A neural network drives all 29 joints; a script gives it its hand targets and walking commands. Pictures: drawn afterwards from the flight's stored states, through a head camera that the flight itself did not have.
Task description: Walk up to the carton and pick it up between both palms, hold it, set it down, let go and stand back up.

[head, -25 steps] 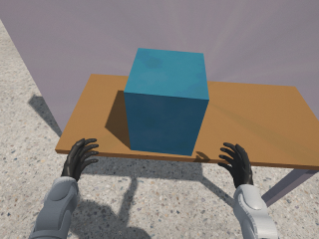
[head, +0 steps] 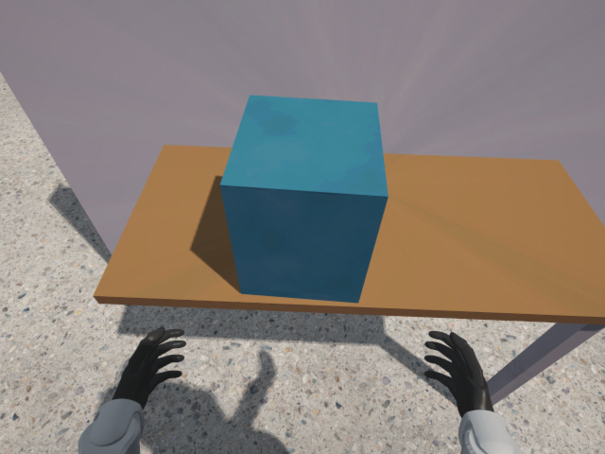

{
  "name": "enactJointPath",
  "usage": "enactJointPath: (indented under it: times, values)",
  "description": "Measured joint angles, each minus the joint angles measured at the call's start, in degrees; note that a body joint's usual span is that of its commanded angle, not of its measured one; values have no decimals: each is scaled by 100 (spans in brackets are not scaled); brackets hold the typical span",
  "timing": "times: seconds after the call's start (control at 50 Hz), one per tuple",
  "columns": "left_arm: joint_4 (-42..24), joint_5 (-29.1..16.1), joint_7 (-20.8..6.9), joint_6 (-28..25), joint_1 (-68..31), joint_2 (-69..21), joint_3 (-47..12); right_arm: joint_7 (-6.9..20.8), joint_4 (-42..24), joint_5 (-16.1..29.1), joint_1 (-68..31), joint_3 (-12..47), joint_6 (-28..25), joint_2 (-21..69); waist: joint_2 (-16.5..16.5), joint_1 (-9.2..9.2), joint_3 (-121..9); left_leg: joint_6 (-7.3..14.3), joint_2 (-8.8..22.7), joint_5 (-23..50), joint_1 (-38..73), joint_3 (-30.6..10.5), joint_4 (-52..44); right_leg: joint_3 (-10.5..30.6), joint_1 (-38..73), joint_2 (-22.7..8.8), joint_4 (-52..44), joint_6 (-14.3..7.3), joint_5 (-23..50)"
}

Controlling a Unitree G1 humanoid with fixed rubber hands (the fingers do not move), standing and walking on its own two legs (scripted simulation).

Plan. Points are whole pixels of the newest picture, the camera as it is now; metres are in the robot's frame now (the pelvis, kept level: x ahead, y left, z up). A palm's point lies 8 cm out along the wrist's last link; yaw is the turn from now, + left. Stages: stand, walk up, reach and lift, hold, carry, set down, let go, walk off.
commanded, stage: set down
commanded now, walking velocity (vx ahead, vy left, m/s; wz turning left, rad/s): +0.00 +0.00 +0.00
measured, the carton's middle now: (305, 202) +0.47 +0.04 +0.05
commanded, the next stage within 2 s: let go in 0.66 s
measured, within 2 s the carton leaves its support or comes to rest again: neither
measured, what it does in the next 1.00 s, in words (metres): stands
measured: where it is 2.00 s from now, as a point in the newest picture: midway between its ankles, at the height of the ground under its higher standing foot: outside the picture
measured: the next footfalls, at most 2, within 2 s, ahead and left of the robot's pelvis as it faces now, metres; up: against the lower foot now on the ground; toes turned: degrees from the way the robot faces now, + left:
none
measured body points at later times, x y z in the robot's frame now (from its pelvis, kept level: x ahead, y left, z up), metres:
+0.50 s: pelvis +0.01 -0.01 +0.00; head +0.02 +0.00 +0.45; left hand +0.17 +0.23 -0.08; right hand +0.18 -0.22 -0.08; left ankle +0.02 +0.13 -0.75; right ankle -0.04 -0.11 -0.75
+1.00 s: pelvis -0.01 -0.01 +0.00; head -0.01 +0.00 +0.45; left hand +0.17 +0.21 -0.09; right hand +0.16 -0.24 -0.08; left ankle +0.02 +0.13 -0.75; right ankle -0.04 -0.11 -0.75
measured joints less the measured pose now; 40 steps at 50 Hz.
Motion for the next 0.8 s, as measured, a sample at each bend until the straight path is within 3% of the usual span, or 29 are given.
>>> enactJointPath:
  times: [0.5, 0.8]
  values:
    - [942, 710, -31, 79, 235, -258, 81, 219, 1647, -376, 29, 49, -813, -290, 17, -165, 160, -83, 39, -121, 98, -17, 45, -11, 83, 38, 80, -55, -145]
    - [1318, 869, 84, 285, -71, -398, 62, 368, 2268, -580, -262, -58, -887, -395, 4, -251, 142, -91, 53, -40, 90, 4, 32, 11, -13, 49, 234, -74, -144]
